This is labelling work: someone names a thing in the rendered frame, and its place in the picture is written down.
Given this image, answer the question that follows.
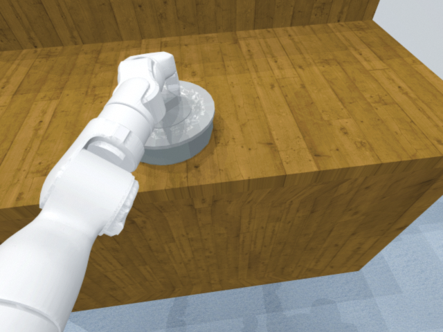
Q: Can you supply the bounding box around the pot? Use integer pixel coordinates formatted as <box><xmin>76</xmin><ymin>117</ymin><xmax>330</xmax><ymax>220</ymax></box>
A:
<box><xmin>141</xmin><ymin>122</ymin><xmax>213</xmax><ymax>165</ymax></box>

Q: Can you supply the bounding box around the lid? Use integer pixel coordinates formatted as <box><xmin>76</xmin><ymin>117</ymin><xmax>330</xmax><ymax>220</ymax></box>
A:
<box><xmin>144</xmin><ymin>80</ymin><xmax>215</xmax><ymax>149</ymax></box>

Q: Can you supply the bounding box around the robot left hand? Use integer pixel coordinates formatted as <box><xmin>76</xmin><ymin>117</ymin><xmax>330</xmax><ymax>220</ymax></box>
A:
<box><xmin>124</xmin><ymin>52</ymin><xmax>181</xmax><ymax>97</ymax></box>

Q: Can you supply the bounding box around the knob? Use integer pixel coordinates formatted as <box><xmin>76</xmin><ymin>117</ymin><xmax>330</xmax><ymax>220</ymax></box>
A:
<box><xmin>161</xmin><ymin>88</ymin><xmax>179</xmax><ymax>113</ymax></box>

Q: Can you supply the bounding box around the table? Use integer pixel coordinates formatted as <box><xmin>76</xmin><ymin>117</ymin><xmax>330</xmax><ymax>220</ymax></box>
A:
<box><xmin>0</xmin><ymin>0</ymin><xmax>443</xmax><ymax>312</ymax></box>

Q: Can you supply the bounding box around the left robot upper arm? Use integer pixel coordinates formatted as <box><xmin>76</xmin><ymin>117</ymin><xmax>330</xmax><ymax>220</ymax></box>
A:
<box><xmin>0</xmin><ymin>149</ymin><xmax>139</xmax><ymax>332</ymax></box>

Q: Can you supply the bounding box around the robot left forearm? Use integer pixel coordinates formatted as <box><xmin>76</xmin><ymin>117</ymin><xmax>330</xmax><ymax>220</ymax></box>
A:
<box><xmin>39</xmin><ymin>55</ymin><xmax>166</xmax><ymax>209</ymax></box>

